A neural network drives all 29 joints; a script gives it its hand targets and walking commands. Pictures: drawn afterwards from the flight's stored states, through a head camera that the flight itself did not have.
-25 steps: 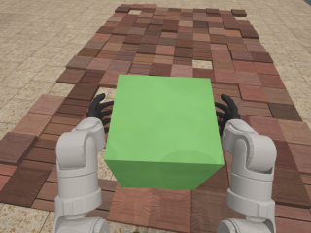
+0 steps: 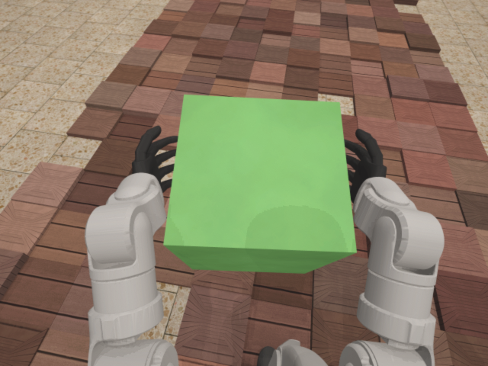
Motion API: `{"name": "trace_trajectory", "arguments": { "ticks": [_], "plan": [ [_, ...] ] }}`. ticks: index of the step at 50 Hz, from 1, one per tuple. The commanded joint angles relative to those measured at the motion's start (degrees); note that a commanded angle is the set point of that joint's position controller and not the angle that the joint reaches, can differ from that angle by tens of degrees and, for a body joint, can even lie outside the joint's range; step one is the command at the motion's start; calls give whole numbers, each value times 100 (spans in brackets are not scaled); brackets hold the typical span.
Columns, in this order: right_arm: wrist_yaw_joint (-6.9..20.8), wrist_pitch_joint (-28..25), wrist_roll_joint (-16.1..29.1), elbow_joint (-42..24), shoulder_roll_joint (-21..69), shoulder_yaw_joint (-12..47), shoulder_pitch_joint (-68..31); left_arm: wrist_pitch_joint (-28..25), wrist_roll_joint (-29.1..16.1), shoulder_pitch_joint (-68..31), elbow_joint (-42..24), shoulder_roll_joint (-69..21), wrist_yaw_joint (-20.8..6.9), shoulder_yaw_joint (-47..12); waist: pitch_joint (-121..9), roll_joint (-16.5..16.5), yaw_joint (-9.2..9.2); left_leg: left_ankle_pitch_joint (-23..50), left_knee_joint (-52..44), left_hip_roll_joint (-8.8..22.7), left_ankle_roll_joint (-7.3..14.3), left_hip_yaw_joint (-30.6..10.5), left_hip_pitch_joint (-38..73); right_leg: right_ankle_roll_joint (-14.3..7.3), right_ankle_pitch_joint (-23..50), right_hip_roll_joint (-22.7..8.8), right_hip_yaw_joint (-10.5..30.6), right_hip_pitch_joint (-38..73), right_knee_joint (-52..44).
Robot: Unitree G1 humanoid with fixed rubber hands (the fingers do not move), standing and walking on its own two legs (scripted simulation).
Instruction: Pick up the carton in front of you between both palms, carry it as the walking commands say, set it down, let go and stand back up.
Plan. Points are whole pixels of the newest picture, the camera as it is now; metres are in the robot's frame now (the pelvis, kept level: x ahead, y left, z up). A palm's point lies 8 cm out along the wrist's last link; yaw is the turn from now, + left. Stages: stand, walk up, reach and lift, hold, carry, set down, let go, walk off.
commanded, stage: carry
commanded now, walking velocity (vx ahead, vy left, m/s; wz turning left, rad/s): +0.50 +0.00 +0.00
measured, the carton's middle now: (254, 199) +0.37 +0.01 +0.07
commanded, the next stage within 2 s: none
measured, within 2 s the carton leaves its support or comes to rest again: neither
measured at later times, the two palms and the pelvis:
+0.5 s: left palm (173, 27) +0.68 +0.17 +0.19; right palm (330, 37) +0.66 -0.13 +0.19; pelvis +0.32 +0.03 +0.05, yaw -1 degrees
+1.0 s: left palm out of the picture +0.98 +0.13 +0.16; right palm out of the picture +1.00 -0.17 +0.16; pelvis +0.65 -0.03 +0.04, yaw +0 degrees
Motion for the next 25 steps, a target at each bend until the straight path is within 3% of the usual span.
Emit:
{"name": "trace_trajectory", "arguments": {
  "ticks": [1, 2, 3, 4, 5, 7, 10, 12, 14, 17, 19, 20, 21, 22, 23, 24, 25],
  "plan": [
    [148, 186, 859, -148, 3476, 3411, -2762, 127, -1177, -2764, -106, -3559, -69, -3412, -4141, -1875, 592, -262, 4791, -959, -145, -640, -2721, -1730, 1900, -2000, 4600, 5585, -1653],
    [137, 177, 791, -147, 3635, 3358, -2913, 137, -1370, -3026, -305, -3754, -130, -3577, -3810, -1358, 483, -359, 5200, -599, 31, -1206, -3384, -1604, 1696, -1920, 4182, 5451, -1476],
    [123, 163, 700, -173, 3701, 3220, -3056, 121, -1600, -3440, -409, -4030, -196, -3755, -3366, -724, 519, -352, 5016, -420, 72, -1121, -3699, -1337, 1535, -1840, 3794, 5101, -1430],
    [108, 130, 606, -162, 3761, 3130, -3120, 86, -1821, -3808, -519, -4254, -268, -3894, -2992, -316, 436, -225, 4463, -203, 100, -1114, -3777, -1087, 1229, -1749, 3447, 4646, -1534],
    [92, 94, 500, -114, 3788, 3071, -3155, 47, -1991, -4075, -596, -4413, -329, -4024, -2881, -204, 335, -42, 3973, -80, 113, -1111, -3583, -925, 898, -1668, 3180, 4273, -1682],
    [60, 46, 363, -30, 3776, 3046, -3093, -9, -2162, -4251, -622, -4507, -395, -4113, -2828, -216, 257, 20, 3118, -19, 57, -932, -3243, -812, 596, -1612, 2828, 3957, -1894],
    [10, 56, 329, 61, 3660, 3117, -3056, 17, -2110, -4057, -466, -4245, -378, -3965, -2740, -574, 314, 244, 1948, 6, -79, -655, -3330, -909, 1128, -1570, 2310, 4082, -1953],
    [-15, 142, 381, 134, 3564, 3168, -3058, 102, -1961, -3786, -224, -4027, -323, -3770, -2600, -691, 360, 553, 1150, -2, -146, -507, -3349, -847, 1200, -1507, 2021, 4149, -1956],
    [-19, 253, 437, 253, 3496, 3191, -3074, 204, -1773, -3552, -6, -3824, -278, -3548, -2419, -848, 336, 846, 335, -215, -165, -145, -2778, -610, 1351, -1293, 1500, 3831, -1959],
    [17, 405, 565, 444, 3535, 3178, -3241, 355, -1460, -3429, 318, -3623, -221, -3209, -2213, -1197, 245, 1354, -532, -417, -49, 252, -2167, -280, 1986, -1135, 1034, 3747, -1618],
    [42, 470, 636, 600, 3577, 3150, -3270, 421, -1264, -3453, 500, -3594, -178, -3059, -2520, -933, -124, 1689, -1371, -549, 54, 370, -626, 52, 2400, -946, 588, 3291, -479],
    [57, 491, 646, 674, 3592, 3123, -3234, 445, -1165, -3508, 567, -3564, -153, -2992, -2831, -374, -355, 1618, -1415, 198, 188, -573, 529, 300, 1208, -770, 392, 2405, 613],
    [12, 487, 570, 837, 3413, 3025, -3356, 516, -1128, -3417, 662, -3671, -146, -2946, -3213, 1470, -432, 2089, -1559, 1612, 1075, -3236, 1865, 600, -1049, 62, 405, 616, 2298],
    [10, 503, 633, 942, 3592, 3005, -3375, 515, -1079, -3583, 672, -3667, -126, -2861, -3003, 1469, -462, 2214, -1737, 1857, 1420, -3848, 2113, 504, -2347, 185, 997, -396, 3198],
    [50, 488, 714, 893, 3847, 3100, -3434, 511, -992, -3685, 723, -3781, -112, -2784, -2807, 906, -504, 2445, -1582, 1721, 1419, -3493, 2017, 331, -2304, -50, 1258, -780, 3292],
    [118, 455, 836, 846, 4124, 3232, -3580, 492, -904, -3655, 809, -3958, -114, -2748, -2692, 341, -507, 2671, -1551, 1638, 1224, -3154, 1835, 267, -1945, -253, 1355, -847, 2962],
    [199, 404, 938, 807, 4388, 3366, -3759, 452, -833, -3560, 934, -4149, -128, -2759, -2612, 132, -474, 2609, -1656, 1545, 1014, -2883, 1648, 254, -1663, -383, 1369, -757, 2486]
  ]
}}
